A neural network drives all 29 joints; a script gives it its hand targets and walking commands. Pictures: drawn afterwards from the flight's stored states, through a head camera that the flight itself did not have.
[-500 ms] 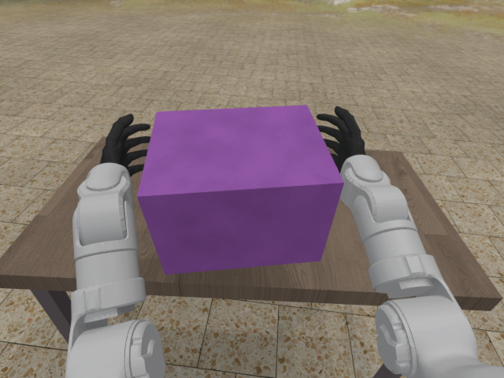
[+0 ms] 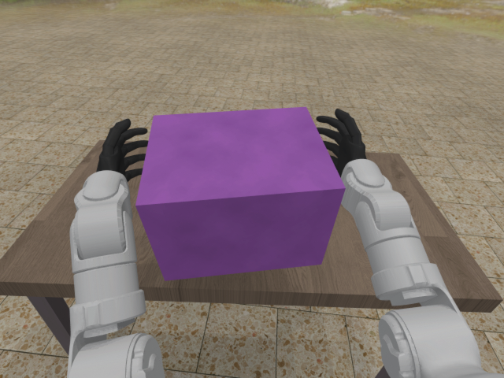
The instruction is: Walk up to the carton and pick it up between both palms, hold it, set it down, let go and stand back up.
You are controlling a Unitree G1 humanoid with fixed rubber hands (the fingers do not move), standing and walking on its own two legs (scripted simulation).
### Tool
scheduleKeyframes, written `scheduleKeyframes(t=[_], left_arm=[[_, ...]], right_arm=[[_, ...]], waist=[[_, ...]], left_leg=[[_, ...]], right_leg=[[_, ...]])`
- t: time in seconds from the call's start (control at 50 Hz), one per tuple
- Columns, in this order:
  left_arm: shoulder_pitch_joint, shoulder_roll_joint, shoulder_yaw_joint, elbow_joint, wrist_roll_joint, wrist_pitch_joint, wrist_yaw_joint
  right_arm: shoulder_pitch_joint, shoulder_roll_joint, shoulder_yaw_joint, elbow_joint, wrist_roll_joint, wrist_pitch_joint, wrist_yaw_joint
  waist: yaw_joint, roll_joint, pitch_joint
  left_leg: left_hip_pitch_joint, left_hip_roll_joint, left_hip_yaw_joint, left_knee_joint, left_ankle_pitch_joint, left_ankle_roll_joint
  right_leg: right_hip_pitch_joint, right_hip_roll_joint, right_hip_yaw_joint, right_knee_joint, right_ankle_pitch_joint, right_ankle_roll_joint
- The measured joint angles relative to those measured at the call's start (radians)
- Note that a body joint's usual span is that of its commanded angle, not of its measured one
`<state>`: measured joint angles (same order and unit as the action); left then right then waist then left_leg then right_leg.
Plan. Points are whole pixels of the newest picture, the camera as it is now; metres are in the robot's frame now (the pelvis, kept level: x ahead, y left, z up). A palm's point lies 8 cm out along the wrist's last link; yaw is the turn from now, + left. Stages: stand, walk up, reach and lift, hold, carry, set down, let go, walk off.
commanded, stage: hold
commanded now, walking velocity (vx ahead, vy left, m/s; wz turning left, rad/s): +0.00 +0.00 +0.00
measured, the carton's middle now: (238, 190) +0.37 -0.01 +0.17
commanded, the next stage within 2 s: none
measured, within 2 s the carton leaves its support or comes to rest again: neither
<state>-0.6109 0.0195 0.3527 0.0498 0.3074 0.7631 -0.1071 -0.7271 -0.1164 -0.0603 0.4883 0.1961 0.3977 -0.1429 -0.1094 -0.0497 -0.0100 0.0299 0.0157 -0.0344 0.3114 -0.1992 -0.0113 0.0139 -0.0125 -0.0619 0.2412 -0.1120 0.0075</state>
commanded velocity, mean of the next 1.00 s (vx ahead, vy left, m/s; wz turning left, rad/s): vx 0.00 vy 0.00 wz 0.00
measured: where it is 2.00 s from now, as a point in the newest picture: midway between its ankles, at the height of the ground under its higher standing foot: outside the picture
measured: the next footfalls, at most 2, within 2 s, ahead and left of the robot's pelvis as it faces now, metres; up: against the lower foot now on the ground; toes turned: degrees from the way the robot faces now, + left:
none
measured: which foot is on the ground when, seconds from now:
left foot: down 0.00-1.00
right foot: down 0.00-1.00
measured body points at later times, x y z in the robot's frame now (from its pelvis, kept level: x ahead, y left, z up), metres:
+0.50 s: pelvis -0.01 +0.00 +0.00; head -0.07 +0.02 +0.45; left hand +0.37 +0.17 +0.22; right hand +0.37 -0.18 +0.23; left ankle -0.01 +0.12 -0.75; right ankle +0.02 -0.12 -0.75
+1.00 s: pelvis -0.01 +0.00 +0.00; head -0.07 +0.03 +0.44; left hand +0.37 +0.18 +0.22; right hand +0.37 -0.17 +0.23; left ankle -0.01 +0.12 -0.75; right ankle +0.02 -0.12 -0.75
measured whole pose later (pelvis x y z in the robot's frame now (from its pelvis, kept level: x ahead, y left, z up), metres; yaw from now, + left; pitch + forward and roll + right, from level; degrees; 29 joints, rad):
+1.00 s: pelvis -0.01 +0.00 +0.00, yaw +1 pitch -9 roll -1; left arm -0.67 0.04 0.36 0.14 0.32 0.75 -0.12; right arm -0.75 -0.11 -0.08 0.53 0.16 0.40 -0.14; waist -0.10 -0.05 0.00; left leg 0.02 0.01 -0.04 0.32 -0.19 -0.01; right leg 0.02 -0.02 -0.06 0.24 -0.11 0.01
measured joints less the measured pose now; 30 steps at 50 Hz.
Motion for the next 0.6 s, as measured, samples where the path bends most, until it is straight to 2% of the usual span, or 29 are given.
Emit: scheduleKeyframes(t=[0.44, 0.52, 0.6], left_arm=[[-0.034, 0.006, 0.013, 0.056, -0.003, -0.013, -0.001], [-0.061, 0.014, 0.019, 0.095, 0.011, -0.006, -0.011], [-0.064, 0.030, 0.012, 0.094, -0.001, -0.011, -0.012]], right_arm=[[-0.020, 0.010, -0.025, 0.029, -0.029, 0.001, 0.006], [-0.039, 0.007, -0.021, 0.066, -0.043, 0.005, 0.006], [-0.040, 0.011, -0.020, 0.055, -0.041, 0.000, -0.001]], waist=[[0.003, 0.000, -0.004], [0.016, 0.003, 0.005], [0.018, 0.008, 0.008]], left_leg=[[-0.013, 0.000, -0.002, -0.009, 0.016, -0.004], [-0.012, 0.001, 0.001, -0.007, 0.016, -0.003], [-0.020, -0.001, -0.007, 0.001, 0.015, -0.002]], right_leg=[[-0.017, 0.001, 0.000, 0.005, 0.006, -0.005], [-0.017, 0.002, 0.004, 0.006, 0.008, -0.005], [-0.018, 0.000, -0.004, 0.006, 0.007, -0.003]])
